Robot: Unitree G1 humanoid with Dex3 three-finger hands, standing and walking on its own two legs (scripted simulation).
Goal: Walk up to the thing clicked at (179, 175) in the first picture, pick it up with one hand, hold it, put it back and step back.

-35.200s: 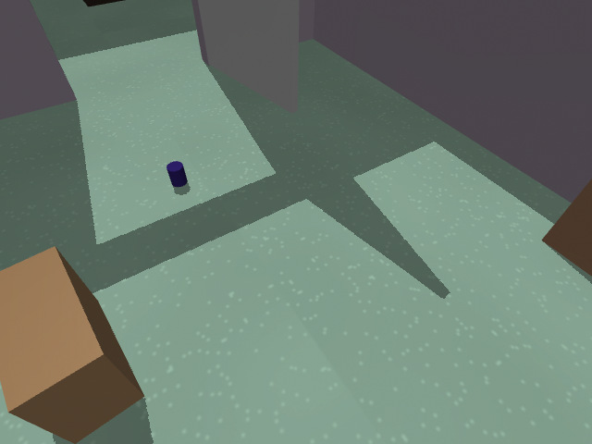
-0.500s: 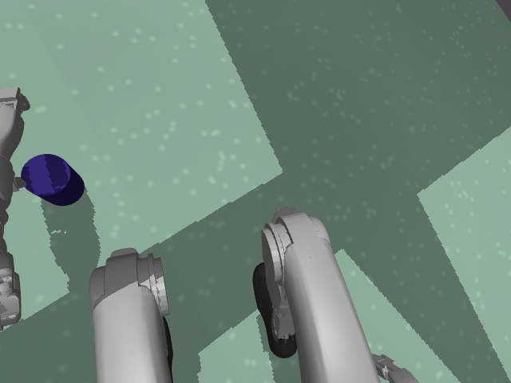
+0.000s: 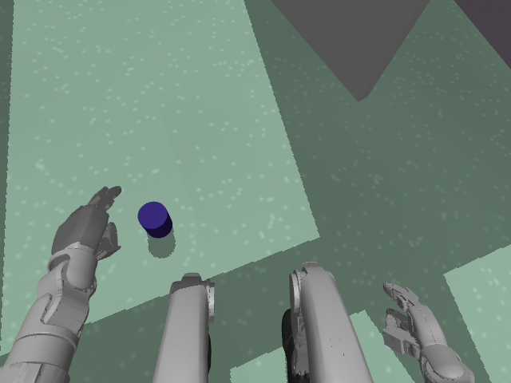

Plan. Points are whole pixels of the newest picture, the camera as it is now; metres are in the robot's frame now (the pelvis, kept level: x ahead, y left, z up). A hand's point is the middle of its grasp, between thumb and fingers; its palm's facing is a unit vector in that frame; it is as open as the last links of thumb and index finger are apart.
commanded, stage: home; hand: left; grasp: from above
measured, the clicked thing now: (156, 220) +0.49 +0.23 -0.46
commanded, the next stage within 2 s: none
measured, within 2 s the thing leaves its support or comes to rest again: neither
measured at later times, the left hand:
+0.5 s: hand (95, 280) +0.26 +0.17 +0.10, palm faces +0.04 -0.96 -0.26, open 7.4 cm
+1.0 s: hand (53, 311) +0.23 +0.17 +0.16, palm faces +0.09 -0.98 -0.19, open 7.4 cm
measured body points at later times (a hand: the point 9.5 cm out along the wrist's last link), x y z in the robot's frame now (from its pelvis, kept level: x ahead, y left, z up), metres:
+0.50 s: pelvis +0.06 -0.02 +0.17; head +0.12 -0.01 +0.61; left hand +0.25 +0.22 +0.12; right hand +0.21 -0.26 +0.08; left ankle +0.06 +0.11 -0.48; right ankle +0.10 -0.15 -0.48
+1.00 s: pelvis +0.07 -0.01 +0.20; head +0.09 +0.00 +0.65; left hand +0.22 +0.23 +0.17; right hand +0.26 -0.24 +0.15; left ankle +0.06 +0.11 -0.48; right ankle +0.10 -0.15 -0.48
